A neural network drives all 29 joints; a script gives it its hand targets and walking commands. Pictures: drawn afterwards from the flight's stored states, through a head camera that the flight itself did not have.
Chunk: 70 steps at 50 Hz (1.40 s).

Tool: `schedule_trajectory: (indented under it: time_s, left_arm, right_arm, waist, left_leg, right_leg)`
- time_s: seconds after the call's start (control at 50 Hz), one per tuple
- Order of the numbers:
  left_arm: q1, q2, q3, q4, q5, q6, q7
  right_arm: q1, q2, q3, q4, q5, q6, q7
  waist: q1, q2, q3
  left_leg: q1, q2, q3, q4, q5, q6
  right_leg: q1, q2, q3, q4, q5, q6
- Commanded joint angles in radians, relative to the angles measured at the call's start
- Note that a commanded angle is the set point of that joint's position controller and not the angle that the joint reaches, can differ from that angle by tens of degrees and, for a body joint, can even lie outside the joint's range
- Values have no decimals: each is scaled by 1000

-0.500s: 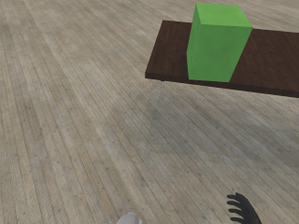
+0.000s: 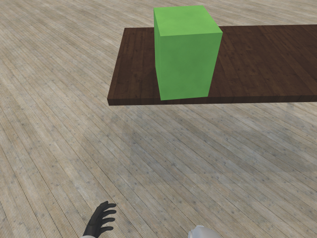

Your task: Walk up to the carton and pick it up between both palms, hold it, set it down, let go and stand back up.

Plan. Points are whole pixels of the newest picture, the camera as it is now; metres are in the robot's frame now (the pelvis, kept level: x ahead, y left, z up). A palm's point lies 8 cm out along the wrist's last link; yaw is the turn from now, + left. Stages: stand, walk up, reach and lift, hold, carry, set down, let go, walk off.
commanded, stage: walk up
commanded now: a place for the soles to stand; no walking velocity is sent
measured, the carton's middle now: (181, 53) +0.85 -0.07 +0.02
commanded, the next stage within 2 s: none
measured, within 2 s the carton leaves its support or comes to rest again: neither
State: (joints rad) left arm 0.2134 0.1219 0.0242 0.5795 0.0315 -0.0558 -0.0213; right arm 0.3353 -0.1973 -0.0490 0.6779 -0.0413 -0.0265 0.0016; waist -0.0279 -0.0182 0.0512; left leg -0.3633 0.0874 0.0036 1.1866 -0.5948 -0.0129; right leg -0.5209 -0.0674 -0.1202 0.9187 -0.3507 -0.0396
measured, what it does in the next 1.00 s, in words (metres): walks ahead: left foot, then right foot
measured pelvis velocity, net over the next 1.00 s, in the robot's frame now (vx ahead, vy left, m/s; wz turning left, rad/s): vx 0.27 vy -0.01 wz -0.05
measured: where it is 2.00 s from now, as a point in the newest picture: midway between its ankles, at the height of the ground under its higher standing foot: (163, 228)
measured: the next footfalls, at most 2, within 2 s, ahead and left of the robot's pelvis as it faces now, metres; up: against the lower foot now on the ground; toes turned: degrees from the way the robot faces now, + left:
left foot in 0.32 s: +0.23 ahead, +0.14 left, +0.00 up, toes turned +14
right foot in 0.80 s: +0.35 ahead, -0.09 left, +0.00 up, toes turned +1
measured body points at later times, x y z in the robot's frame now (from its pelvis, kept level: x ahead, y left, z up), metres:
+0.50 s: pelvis +0.15 +0.04 +0.01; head +0.15 +0.07 +0.46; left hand +0.22 +0.28 -0.12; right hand +0.30 -0.16 -0.07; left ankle +0.20 +0.13 -0.69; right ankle +0.14 -0.09 -0.60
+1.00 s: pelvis +0.27 -0.01 +0.02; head +0.29 -0.04 +0.46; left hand +0.45 +0.18 -0.06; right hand +0.35 -0.25 -0.12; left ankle +0.24 +0.11 -0.60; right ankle +0.33 -0.11 -0.69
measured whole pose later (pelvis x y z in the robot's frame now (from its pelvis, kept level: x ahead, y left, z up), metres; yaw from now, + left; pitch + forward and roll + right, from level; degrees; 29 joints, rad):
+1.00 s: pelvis +0.27 -0.01 +0.02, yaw -3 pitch -2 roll -1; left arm 0.21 0.06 0.01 0.56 0.04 -0.06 0.06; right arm 0.27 -0.22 -0.04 0.70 -0.04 0.04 0.00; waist -0.01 0.10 0.08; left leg -0.55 0.02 -0.01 1.37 -0.53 -0.05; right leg -0.44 -0.06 -0.16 0.78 -0.31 -0.05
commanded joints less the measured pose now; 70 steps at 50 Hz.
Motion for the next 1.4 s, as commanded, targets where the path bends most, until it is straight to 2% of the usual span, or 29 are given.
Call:
schedule_trajectory:
  time_s: [0.0, 0.12, 0.22, 0.26, 0.28, 0.3, 0.32, 0.34, 0.36, 0.4, 0.44, 0.54, 0.7, 0.74, 0.76, 0.78, 0.8, 0.82, 0.84, 0.9, 1.02, 1.12, 1.16, 1.18, 1.2, 1.22, 1.24, 1.32, 1.38]
  left_arm:
    - [164, 201, 83, -83, 9, -21, 66]
    - [81, 117, 54, -31, 11, -67, 59]
    - [22, 180, 62, 18, 11, -49, 42]
    - [9, 174, 55, 34, -1, -23, 26]
    - [50, 132, 38, 42, -8, -12, 14]
    - [83, 76, 13, 35, -16, -8, -2]
    - [49, 76, 10, -29, -7, 4, -17]
    - [2, 148, 38, -60, 18, 25, -17]
    - [-14, 154, 39, -70, 20, 35, -19]
    - [12, 145, 33, -32, 11, 50, -15]
    - [56, 163, 42, -7, 21, 53, -8]
    - [0, 120, 27, -13, 23, 58, -7]
    - [-68, 34, 10, -62, 5, 13, -16]
    - [42, 45, 30, -62, 12, -7, 3]
    - [146, 91, 53, -41, 22, -19, 16]
    - [218, 139, 78, -44, 39, -28, 31]
    - [245, 231, 110, -83, 47, -33, 51]
    - [259, 238, 124, -88, 9, -16, 66]
    - [213, 212, 105, -108, -6, -8, 82]
    - [58, 135, 68, -135, -3, -19, 101]
    - [-29, 94, 41, -93, 2, -66, 87]
    - [-90, 159, 44, -87, -4, -29, 58]
    - [-113, 145, 19, -72, -11, 2, 42]
    - [-62, 103, 0, -56, -14, 15, 31]
    - [-26, 47, -26, -73, -25, 20, 14]
    - [-87, 99, -4, -71, -29, 40, 30]
    - [-110, 113, -1, -63, -22, 57, 37]
    - [-49, 91, -11, -21, -12, 69, 51]
    - [-26, 90, -2, -7, -11, 59, 54]
  right_arm:
    - [-136, -36, 9, -180, 1, -24, 8]
    - [-162, -21, 12, -162, -8, -1, 13]
    - [-147, 34, 20, -177, 2, -31, 27]
    - [-37, 42, 6, -147, -8, -44, 15]
    - [36, 11, -17, -138, -19, -54, 4]
    - [126, -56, -49, -137, -33, -64, -13]
    - [188, -138, -79, -167, -20, -69, -36]
    - [146, -148, -80, -181, 2, -61, -55]
    - [99, -117, -69, -206, 9, -62, -68]
    - [-1, -100, -49, -229, 5, -70, -77]
    - [-45, -34, -20, -222, 10, -87, -71]
    - [-37, -27, -13, -145, 1, -116, -65]
    - [-61, -109, -25, -89, 6, -66, -39]
    - [-72, -106, -12, -78, 13, -35, -30]
    - [-29, -70, 5, -60, 16, -25, -18]
    - [21, -18, 32, -53, 23, -21, -6]
    - [30, -10, 36, -115, 16, -11, 5]
    - [-72, -97, -2, -144, 5, 12, 3]
    - [-129, -103, -5, -159, -3, 28, 6]
    - [-79, -68, 0, -115, 8, 39, -4]
    - [-111, -17, 10, -97, -1, 61, -22]
    - [-123, 24, 17, -112, 13, 45, -12]
    - [-76, 6, 3, -113, 8, 20, -11]
    - [-58, -35, -11, -114, 2, 4, -15]
    - [-94, -106, -29, -142, -17, -14, -24]
    - [-84, -128, -49, -142, 10, -12, -34]
    - [-106, -99, -46, -140, 22, -9, -38]
    - [-214, -54, -31, -190, 23, -2, -48]
    - [-290, -34, -15, -208, 16, 3, -36]
  waist:
    - [110, -100, -110]
    - [63, -101, -55]
    - [30, -131, -52]
    - [-25, -80, -60]
    - [-48, 12, -93]
    - [-81, 192, -144]
    - [-114, 277, -150]
    - [-97, 137, -78]
    - [-80, 73, -59]
    - [-38, 158, -37]
    - [-7, 190, -36]
    - [-4, 130, 19]
    - [-11, 200, -8]
    - [49, 120, -42]
    - [80, -9, -112]
    - [104, -148, -198]
    - [114, -268, -239]
    - [174, -114, -265]
    - [159, -66, -214]
    - [79, -179, -135]
    - [41, -136, -122]
    - [22, -207, -172]
    - [-22, -97, -185]
    - [-15, 38, -209]
    - [23, 238, -220]
    - [-24, 154, -194]
    - [-21, 116, -155]
    - [10, 242, -166]
    - [43, 183, -189]
  left_leg:
    - [-513, -23, -70, 301, 70, -7]
    - [-412, 29, -52, 46, 107, -41]
    - [-86, 5, 62, -335, 181, 33]
    - [152, -43, 118, -487, 332, 60]
    - [291, -55, 76, -513, 353, 69]
    - [393, 75, -152, -622, 196, 105]
    - [365, 343, -656, -887, -82, 202]
    - [291, 394, -804, -968, -145, 281]
    - [294, 396, -739, -956, -86, 272]
    - [224, 352, -511, -929, -51, 183]
    - [140, 323, -401, -942, 36, 190]
    - [128, 347, -253, -973, 141, 254]
    - [69, 250, 94, -822, 389, 180]
    - [21, 225, 136, -658, 437, 144]
    - [-3, 157, 178, -453, 473, 109]
    - [-101, 103, 212, -205, 331, 66]
    - [-265, -42, 187, 61, -49, 10]
    - [-310, -58, 53, 193, -92, -4]
    - [-348, -46, -19, 251, -21, -16]
    - [-358, -18, -62, 246, 56, -32]
    - [-237, -33, -69, 45, 85, -55]
    - [-13, -51, 29, -353, 149, -6]
    - [165, -70, 18, -601, 403, 19]
    - [237, -40, -92, -663, 448, 24]
    - [252, 164, -461, -736, 437, 90]
    - [87, 268, -578, -819, 390, 214]
    - [79, 239, -542, -827, 331, 249]
    - [122, 202, -397, -771, 597, 251]
    - [52, 161, -292, -717, 654, 217]
  right_leg:
    - [473, -354, 693, -597, -186, -205]
    - [311, -331, 404, -633, -6, -211]
    - [179, -266, 186, -585, 61, -155]
    - [56, -191, 96, -448, -29, -119]
    - [-17, -138, 44, -279, -47, -94]
    - [-106, -49, -39, 0, -94, -37]
    - [-230, 62, 14, 297, -312, 18]
    - [-285, 54, 114, 428, -305, 31]
    - [-329, 36, 163, 482, -224, 41]
    - [-330, 8, 177, 506, -132, 50]
    - [-253, -3, 194, 472, -79, 73]
    - [-294, -18, 200, 359, -15, 109]
    - [37, 0, 21, -96, 20, 8]
    - [224, 24, 14, -263, 163, -22]
    - [371, 53, 42, -328, 226, -27]
    - [497, -50, 208, -322, 220, -45]
    - [537, -339, 698, -478, 156, -166]
    - [510, -405, 853, -610, 35, -262]
    - [481, -391, 777, -629, 43, -238]
    - [348, -346, 509, -591, 102, -201]
    - [235, -355, 262, -561, 416, -216]
    - [215, -289, 76, -456, 390, -128]
    - [123, -251, 11, -339, 267, -62]
    - [71, -213, -27, -234, 133, -13]
    - [-55, -122, -84, -65, -127, 70]
    - [21, -41, 3, 14, -354, 85]
    - [16, -45, 57, 64, -351, 91]
    - [13, -40, 91, 61, -231, 86]
    - [167, -15, 79, -100, -133, 66]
